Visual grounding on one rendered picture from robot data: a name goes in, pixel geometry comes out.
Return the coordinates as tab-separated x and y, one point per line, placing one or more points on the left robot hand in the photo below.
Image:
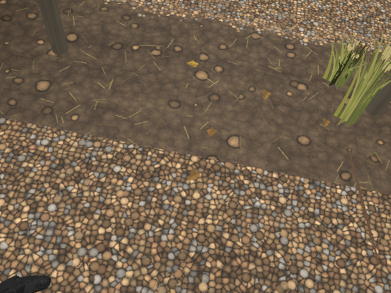
28	284

